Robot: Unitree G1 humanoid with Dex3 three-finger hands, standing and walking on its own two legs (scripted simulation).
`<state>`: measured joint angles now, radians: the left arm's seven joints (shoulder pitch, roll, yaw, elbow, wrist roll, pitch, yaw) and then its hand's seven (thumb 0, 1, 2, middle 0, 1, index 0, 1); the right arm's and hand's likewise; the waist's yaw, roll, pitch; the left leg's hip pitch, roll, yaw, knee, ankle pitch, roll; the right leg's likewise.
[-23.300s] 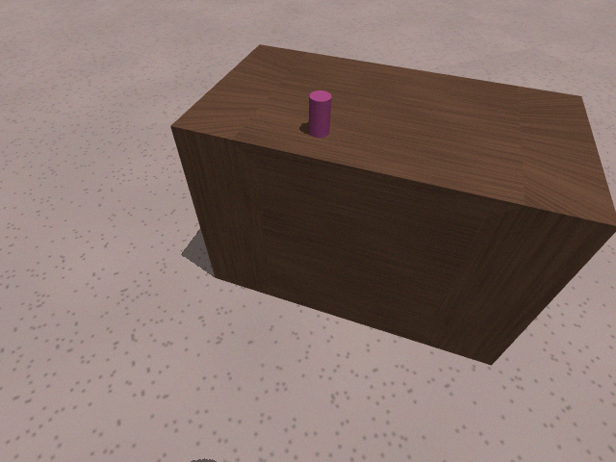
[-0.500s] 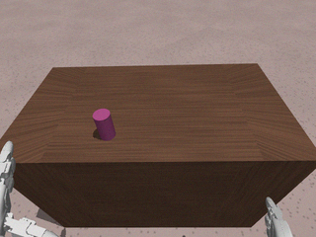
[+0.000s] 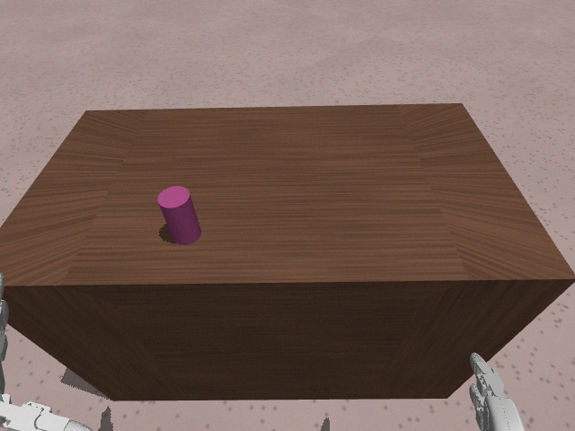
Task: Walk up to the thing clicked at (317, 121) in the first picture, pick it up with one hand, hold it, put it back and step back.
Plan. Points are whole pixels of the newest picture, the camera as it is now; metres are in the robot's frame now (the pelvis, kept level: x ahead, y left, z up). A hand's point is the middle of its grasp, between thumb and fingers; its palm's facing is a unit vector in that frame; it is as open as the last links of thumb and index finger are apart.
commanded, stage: home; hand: left
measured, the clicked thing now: (180, 216) +0.48 +0.22 +0.01
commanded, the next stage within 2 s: none
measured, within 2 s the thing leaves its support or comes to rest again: neither
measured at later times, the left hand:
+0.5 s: hand (168, 405) +0.19 +0.19 -0.08, palm faces +0.08 -0.98 -0.19, open 17.7 cm
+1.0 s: hand out of the picture +0.14 +0.25 -0.12, palm faces -0.07 -0.92 -0.38, open 17.6 cm
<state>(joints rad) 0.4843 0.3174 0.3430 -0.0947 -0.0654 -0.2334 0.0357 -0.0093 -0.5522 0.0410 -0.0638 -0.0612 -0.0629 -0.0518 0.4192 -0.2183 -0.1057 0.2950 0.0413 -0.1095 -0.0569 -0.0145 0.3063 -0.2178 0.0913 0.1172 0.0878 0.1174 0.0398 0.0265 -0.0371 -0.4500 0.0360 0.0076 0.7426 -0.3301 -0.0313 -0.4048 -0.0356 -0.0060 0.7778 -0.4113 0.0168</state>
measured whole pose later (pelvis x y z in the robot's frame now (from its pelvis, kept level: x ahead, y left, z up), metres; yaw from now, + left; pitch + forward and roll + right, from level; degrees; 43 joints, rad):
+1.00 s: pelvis +0.01 +0.01 -0.01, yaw +0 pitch +1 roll +0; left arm 0.27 0.35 -0.03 0.64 0.04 -0.02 0.04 -0.01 -0.57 0.03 -0.06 -0.05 -0.06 -0.04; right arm 0.20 -0.31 -0.03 0.78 -0.04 -0.01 0.00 0.01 -0.90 -0.90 0.21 0.31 0.20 0.31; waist -0.01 0.00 -0.01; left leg -0.44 0.03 0.02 0.82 -0.39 -0.01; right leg -0.38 -0.04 0.01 0.82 -0.45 0.03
